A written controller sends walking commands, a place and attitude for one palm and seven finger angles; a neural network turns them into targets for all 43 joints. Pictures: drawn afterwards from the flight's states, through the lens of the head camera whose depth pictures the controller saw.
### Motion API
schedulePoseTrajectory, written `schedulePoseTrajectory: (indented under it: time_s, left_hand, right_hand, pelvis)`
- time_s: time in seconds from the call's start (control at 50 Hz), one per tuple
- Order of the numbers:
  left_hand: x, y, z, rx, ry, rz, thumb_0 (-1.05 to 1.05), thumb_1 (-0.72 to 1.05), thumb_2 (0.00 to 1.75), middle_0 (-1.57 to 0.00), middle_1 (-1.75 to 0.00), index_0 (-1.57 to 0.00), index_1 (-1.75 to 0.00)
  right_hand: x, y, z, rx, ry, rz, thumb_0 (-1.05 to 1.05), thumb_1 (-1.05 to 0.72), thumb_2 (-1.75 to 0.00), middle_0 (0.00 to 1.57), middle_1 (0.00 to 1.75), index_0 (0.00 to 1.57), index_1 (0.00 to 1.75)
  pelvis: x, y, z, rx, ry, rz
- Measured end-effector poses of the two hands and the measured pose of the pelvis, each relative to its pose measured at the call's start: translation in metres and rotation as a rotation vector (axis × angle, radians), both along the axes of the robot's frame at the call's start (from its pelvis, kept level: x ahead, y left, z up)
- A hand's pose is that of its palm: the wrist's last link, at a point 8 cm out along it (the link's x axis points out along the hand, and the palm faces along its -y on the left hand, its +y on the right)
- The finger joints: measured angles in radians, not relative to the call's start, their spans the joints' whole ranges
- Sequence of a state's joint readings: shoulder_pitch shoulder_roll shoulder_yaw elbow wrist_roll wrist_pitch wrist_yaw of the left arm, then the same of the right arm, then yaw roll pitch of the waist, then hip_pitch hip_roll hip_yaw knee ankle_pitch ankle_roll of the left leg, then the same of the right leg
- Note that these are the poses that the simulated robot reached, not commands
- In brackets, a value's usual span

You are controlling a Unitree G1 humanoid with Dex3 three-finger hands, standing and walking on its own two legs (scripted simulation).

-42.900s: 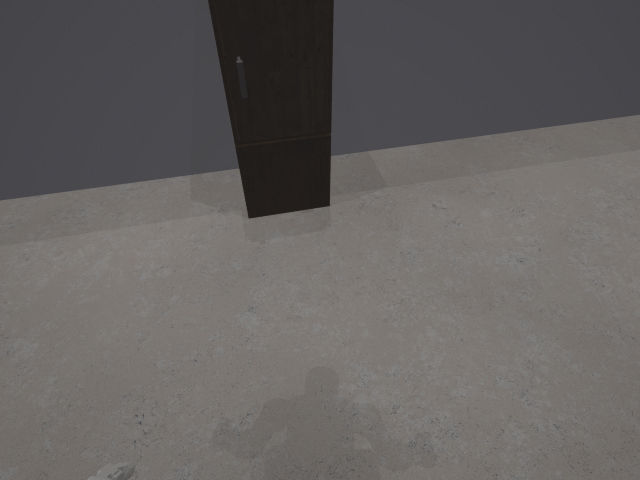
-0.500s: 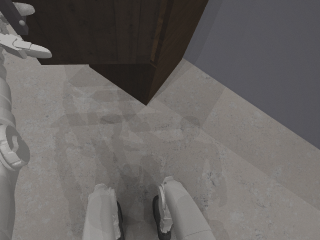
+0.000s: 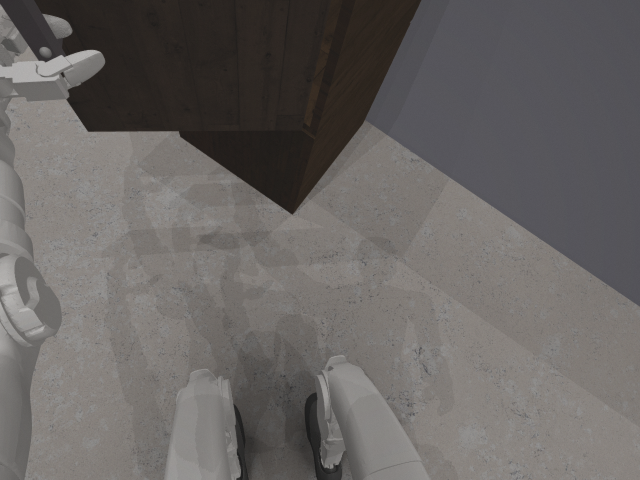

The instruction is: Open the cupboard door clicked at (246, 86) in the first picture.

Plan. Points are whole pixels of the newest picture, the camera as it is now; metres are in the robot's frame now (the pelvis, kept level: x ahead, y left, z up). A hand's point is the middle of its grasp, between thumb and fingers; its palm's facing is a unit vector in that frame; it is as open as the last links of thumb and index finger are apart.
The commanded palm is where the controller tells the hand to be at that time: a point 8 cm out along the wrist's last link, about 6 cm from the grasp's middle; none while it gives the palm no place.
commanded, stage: close the thumb around the handle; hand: left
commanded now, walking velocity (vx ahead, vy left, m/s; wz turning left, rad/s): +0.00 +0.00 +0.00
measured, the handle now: (30, 3) +0.62 +0.24 +0.07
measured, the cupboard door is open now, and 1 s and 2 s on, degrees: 41 57 91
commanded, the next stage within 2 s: pull the door open along its arc in 0.32 s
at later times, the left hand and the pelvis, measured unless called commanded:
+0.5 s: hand (54, 50) +0.57 +0.22 +0.07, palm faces +0.01 -1.00 -0.01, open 5.6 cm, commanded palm +0.55 +0.23 +0.06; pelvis +0.00 +0.00 +0.00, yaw +0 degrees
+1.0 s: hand (79, 131) +0.48 +0.19 +0.07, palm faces +0.05 -1.00 +0.03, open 6.0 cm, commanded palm +0.42 +0.23 +0.06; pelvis +0.03 +0.00 +0.04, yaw +1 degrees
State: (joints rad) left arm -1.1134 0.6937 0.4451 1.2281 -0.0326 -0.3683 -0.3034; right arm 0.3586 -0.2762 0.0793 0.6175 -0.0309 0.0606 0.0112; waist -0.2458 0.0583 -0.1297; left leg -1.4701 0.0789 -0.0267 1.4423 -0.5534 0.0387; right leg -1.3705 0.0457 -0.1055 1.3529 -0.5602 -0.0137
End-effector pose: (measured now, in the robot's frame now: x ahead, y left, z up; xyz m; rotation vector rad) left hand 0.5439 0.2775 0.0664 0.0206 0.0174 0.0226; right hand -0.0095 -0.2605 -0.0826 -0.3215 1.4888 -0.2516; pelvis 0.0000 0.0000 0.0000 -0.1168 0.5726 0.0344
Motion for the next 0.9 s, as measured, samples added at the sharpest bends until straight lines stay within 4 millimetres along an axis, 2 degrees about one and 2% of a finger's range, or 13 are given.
schedulePoseTrajectory:
  time_s: [0.18,0.24,0.54,0.68,0.8,0.9]
  left_hand:
    - [0.001,0.001,0.000,-0.008,0.002,-0.001,0.00,0.59,0.76,-0.36,-1.30,-0.37,-1.32]
    - [0.002,-0.002,0.000,-0.003,0.003,-0.021,0.00,0.67,0.80,-0.36,-1.32,-0.38,-1.33]
    - [0.003,-0.008,-0.001,-0.012,0.001,-0.007,0.00,0.73,0.84,-0.36,-1.35,-0.38,-1.35]
    - [-0.006,-0.010,-0.001,-0.011,-0.003,-0.004,0.00,0.75,0.81,-0.35,-1.35,-0.35,-1.35]
    - [-0.027,-0.013,0.000,-0.009,0.003,-0.013,0.00,0.75,0.77,-0.33,-1.32,-0.34,-1.35]
    - [-0.055,-0.020,0.001,-0.001,0.011,-0.034,0.00,0.75,0.75,-0.31,-1.31,-0.32,-1.35]
  right_hand:
    - [0.000,0.005,-0.001,0.007,0.008,0.000,0.00,-0.91,-0.90,0.20,0.30,0.20,0.30]
    - [0.001,0.006,-0.001,0.008,0.006,0.002,0.00,-0.91,-0.90,0.20,0.30,0.20,0.30]
    - [-0.002,0.007,-0.004,0.016,-0.007,-0.003,0.00,-0.91,-0.90,0.20,0.30,0.20,0.30]
    - [-0.001,0.008,-0.003,0.034,-0.009,-0.020,0.00,-0.91,-0.90,0.20,0.30,0.20,0.30]
    - [0.016,0.008,0.002,0.061,-0.044,-0.027,0.00,-0.91,-0.90,0.20,0.30,0.20,0.30]
    - [0.046,0.008,0.009,0.087,-0.116,-0.017,0.00,-0.91,-0.90,0.20,0.30,0.20,0.30]
  pelvis:
    - [0.001,0.002,0.001,-0.002,0.001,0.001]
    - [0.001,0.003,0.001,-0.003,0.001,0.002]
    - [-0.003,0.002,-0.002,-0.001,0.001,-0.002]
    - [0.000,0.002,0.003,0.008,-0.006,-0.010]
    - [0.008,0.003,0.014,0.022,-0.026,-0.013]
    - [0.017,0.003,0.026,0.037,-0.050,-0.011]
